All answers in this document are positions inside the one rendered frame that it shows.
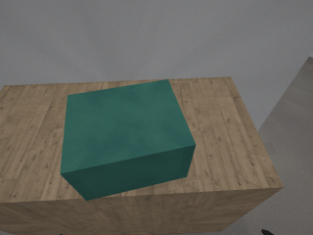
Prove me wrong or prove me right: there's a carton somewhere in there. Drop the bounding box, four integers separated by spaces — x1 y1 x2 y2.
60 79 196 201

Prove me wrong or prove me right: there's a pedestal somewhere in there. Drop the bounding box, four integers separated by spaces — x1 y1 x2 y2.
0 76 284 235

